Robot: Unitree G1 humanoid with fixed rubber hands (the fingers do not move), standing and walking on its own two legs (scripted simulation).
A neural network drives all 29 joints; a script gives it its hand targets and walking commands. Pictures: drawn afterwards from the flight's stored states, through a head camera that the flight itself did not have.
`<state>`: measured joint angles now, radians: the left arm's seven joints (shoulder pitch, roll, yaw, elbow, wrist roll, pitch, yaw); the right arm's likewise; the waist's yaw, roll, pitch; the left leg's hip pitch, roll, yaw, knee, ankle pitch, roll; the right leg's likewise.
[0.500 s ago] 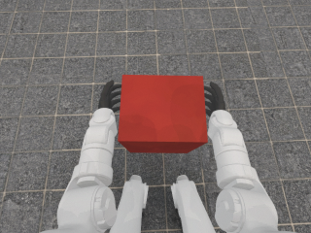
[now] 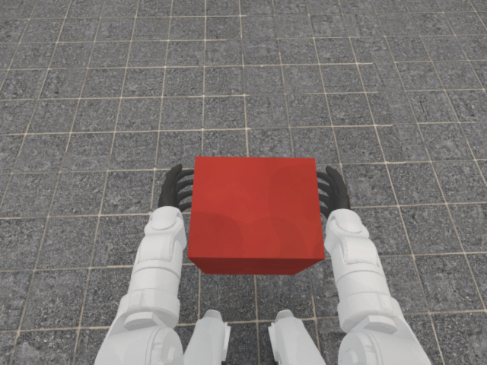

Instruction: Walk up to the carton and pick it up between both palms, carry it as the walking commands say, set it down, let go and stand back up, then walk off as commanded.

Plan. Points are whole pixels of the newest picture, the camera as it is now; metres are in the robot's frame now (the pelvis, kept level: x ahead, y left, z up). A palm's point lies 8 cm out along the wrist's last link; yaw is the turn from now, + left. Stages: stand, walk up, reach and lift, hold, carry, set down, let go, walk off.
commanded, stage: reach and lift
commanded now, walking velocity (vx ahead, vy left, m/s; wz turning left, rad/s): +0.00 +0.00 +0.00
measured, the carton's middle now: (252, 224) +0.38 -0.01 -0.12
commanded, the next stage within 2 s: none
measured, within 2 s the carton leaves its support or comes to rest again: neither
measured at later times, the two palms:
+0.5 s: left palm (158, 203) +0.37 +0.14 +0.03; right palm (353, 205) +0.36 -0.15 +0.03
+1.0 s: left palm (142, 197) +0.35 +0.14 +0.10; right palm (377, 200) +0.34 -0.15 +0.10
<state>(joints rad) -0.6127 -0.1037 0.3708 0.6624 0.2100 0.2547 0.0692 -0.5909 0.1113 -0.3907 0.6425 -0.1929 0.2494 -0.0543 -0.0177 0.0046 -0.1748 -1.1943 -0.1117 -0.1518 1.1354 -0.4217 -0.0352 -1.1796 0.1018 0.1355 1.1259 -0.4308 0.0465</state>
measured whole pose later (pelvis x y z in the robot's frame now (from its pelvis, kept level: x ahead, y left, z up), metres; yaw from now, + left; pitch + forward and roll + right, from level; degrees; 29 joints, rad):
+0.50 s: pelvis +0.02 +0.00 +0.06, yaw +0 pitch +19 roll +0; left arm -0.48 -0.14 0.37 0.59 0.25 0.30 0.04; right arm -0.47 0.16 -0.38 0.57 -0.25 0.30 -0.03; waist -0.02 0.00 -0.12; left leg -0.81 -0.09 -0.16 0.80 -0.31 -0.02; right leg -0.80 0.08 0.15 0.80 -0.32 0.04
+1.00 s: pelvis +0.03 +0.00 +0.10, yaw +1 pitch +5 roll +0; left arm -0.36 -0.17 0.33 0.50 0.27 0.46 0.03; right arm -0.34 0.17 -0.33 0.48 -0.27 0.46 -0.02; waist -0.02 0.00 -0.07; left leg -0.38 -0.07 -0.17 0.53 -0.23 -0.01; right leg -0.36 0.05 0.15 0.52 -0.24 0.02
